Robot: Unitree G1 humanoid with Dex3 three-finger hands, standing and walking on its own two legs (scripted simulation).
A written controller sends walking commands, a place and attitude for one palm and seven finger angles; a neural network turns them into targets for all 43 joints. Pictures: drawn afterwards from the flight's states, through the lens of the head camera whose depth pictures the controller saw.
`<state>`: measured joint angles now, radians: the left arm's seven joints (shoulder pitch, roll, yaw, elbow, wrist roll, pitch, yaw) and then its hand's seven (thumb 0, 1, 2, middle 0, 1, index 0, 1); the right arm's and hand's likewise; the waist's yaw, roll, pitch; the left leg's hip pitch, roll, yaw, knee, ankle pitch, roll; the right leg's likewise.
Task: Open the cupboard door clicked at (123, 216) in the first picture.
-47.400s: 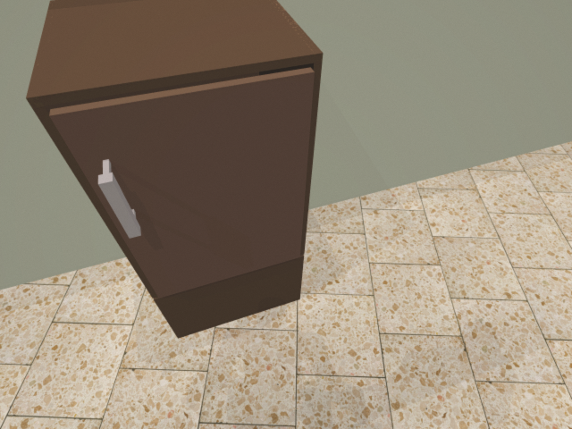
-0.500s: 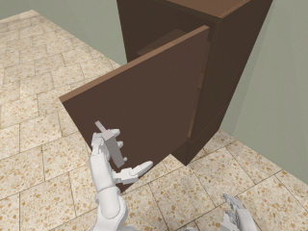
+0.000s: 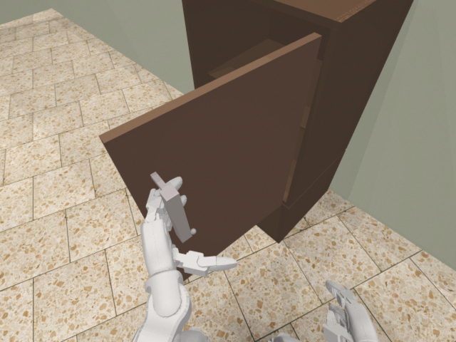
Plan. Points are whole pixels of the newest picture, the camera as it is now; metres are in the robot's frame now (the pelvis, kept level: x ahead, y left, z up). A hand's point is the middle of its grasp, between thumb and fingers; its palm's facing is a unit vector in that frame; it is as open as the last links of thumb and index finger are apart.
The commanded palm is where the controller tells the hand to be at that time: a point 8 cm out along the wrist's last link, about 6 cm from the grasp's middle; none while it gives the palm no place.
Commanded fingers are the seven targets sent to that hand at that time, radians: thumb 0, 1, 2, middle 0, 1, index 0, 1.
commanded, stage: slide the hand sideways off the handle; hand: left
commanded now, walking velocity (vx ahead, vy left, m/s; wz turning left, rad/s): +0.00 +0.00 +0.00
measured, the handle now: (171, 208) +0.33 +0.12 +0.06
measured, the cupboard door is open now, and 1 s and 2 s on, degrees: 84 86 86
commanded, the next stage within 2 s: draw the hand back to the body in 1.14 s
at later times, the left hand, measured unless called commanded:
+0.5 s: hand (182, 263) +0.23 +0.09 +0.06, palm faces -0.04 -1.00 -0.01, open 16.1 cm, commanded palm +0.20 +0.15 +0.06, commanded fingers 0.00 -0.50 0.30 -0.15 -0.30 -0.15 -0.30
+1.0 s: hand (147, 288) +0.20 +0.13 +0.06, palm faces +0.03 -1.00 -0.04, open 16.1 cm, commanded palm +0.15 +0.20 +0.06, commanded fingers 0.00 -0.50 0.30 -0.15 -0.30 -0.15 -0.30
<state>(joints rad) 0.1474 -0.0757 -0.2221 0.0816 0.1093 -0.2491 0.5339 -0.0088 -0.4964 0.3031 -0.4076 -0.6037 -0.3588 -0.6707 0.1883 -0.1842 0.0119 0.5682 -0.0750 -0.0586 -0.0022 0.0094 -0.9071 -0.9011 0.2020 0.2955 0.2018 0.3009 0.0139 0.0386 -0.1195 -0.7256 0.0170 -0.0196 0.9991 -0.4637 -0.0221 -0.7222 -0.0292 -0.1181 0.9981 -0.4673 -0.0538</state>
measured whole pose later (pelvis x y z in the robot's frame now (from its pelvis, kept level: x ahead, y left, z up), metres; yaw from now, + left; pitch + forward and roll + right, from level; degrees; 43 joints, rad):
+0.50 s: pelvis +0.00 +0.02 -0.01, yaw -2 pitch +10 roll +0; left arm 0.37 0.06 -0.22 -0.13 0.00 -0.30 0.13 -0.01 -0.50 0.30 -0.19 -0.32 -0.19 -0.32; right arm 0.26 -0.20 0.03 0.44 -0.02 -0.07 0.01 0.01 -0.91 -0.90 0.20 0.30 0.20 0.30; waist 0.00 0.03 -0.10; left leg -0.73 0.02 0.02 1.05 -0.50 0.01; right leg -0.74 -0.03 -0.07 1.03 -0.48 -0.02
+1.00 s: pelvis +0.01 +0.01 -0.02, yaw -1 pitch +13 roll -1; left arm 0.64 0.13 -0.06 -0.30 -0.12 -0.36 -0.04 -0.01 -0.50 0.30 -0.17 -0.31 -0.19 -0.32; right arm 0.25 -0.21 0.00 0.41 0.00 -0.09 -0.02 0.01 -0.91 -0.90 0.20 0.30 0.20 0.30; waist 0.02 0.04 -0.13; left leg -0.80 0.03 -0.01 1.12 -0.54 -0.01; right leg -0.79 -0.02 -0.10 1.10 -0.53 -0.04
